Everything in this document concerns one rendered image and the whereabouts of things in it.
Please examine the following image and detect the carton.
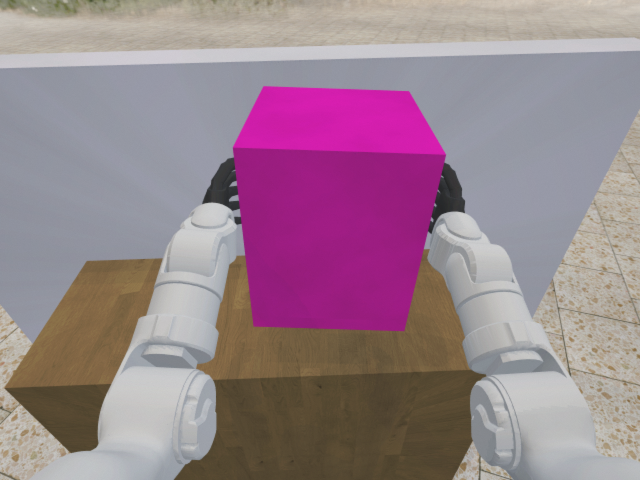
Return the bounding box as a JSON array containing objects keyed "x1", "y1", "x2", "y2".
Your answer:
[{"x1": 233, "y1": 86, "x2": 446, "y2": 331}]

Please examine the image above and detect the right robot hand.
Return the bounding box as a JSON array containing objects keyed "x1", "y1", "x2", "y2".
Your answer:
[{"x1": 428, "y1": 163, "x2": 465, "y2": 234}]

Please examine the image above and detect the robot right upper arm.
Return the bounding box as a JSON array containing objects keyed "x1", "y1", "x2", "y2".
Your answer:
[{"x1": 470, "y1": 371, "x2": 640, "y2": 480}]

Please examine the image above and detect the right robot forearm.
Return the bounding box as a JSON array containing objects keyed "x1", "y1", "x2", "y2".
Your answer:
[{"x1": 427, "y1": 212, "x2": 596, "y2": 446}]

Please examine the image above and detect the left robot forearm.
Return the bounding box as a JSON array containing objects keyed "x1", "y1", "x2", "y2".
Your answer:
[{"x1": 98, "y1": 203, "x2": 237, "y2": 443}]

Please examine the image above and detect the left robot hand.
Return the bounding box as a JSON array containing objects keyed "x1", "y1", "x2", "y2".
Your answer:
[{"x1": 202, "y1": 158, "x2": 242, "y2": 225}]

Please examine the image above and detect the robot left upper arm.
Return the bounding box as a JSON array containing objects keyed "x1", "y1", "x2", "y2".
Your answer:
[{"x1": 29, "y1": 366, "x2": 216, "y2": 480}]

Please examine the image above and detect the pedestal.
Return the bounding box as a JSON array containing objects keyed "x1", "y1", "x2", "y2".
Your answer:
[{"x1": 4, "y1": 249, "x2": 486, "y2": 480}]

